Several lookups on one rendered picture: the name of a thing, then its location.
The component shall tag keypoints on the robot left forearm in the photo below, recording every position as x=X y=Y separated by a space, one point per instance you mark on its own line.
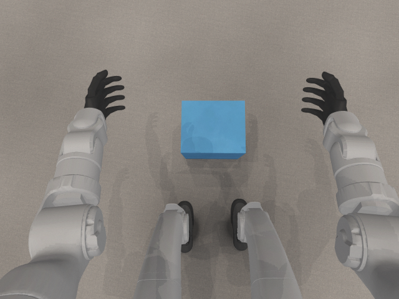
x=76 y=178

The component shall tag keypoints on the robot right upper arm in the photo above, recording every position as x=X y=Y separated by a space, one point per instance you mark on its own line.
x=369 y=245

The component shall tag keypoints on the robot right forearm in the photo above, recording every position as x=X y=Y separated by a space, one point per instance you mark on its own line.
x=361 y=183

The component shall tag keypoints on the robot left upper arm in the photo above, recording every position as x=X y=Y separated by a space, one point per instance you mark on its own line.
x=63 y=241

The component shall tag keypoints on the robot foot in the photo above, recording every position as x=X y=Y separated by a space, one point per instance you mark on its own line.
x=236 y=207
x=188 y=210

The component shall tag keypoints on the carton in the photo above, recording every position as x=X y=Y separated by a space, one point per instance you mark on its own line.
x=213 y=129

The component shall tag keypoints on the robot right hand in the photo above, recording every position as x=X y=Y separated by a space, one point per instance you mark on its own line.
x=333 y=96

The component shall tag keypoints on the robot right foot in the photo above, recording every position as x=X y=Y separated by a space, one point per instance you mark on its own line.
x=236 y=207

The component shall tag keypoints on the robot left hand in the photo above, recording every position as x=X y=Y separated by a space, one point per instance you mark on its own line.
x=96 y=97

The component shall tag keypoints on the robot left foot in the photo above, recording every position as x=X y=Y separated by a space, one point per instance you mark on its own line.
x=188 y=210

